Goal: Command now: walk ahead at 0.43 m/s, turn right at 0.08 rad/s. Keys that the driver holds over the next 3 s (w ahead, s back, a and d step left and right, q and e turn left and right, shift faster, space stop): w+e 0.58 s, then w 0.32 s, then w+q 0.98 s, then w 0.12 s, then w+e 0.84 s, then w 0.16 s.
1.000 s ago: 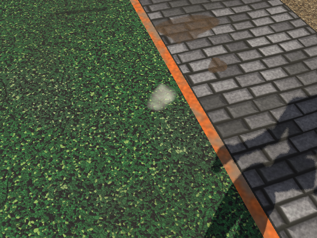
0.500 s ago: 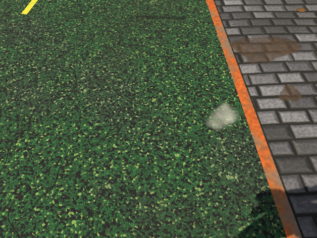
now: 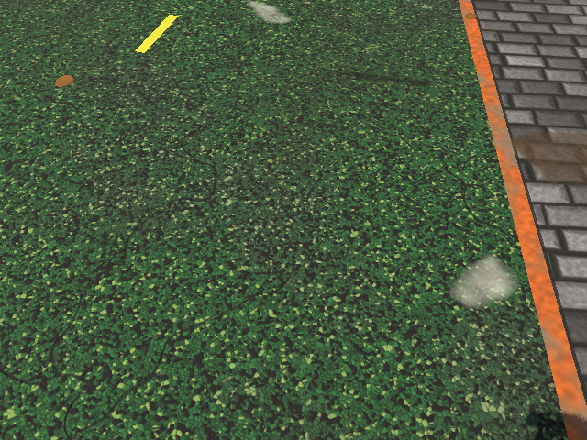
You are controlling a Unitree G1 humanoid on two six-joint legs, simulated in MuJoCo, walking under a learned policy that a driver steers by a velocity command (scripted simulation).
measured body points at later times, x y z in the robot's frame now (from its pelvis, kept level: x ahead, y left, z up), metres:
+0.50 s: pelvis +0.25 -0.06 -0.01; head +0.29 -0.09 +0.44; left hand +0.26 +0.21 -0.13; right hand +0.42 -0.33 -0.10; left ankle +0.45 +0.02 -0.71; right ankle +0.09 -0.11 -0.75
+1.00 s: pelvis +0.51 -0.14 +0.00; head +0.54 -0.16 +0.44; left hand +0.80 -0.03 -0.10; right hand +0.36 -0.35 -0.14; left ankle +0.46 -0.01 -0.75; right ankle +0.59 -0.31 -0.72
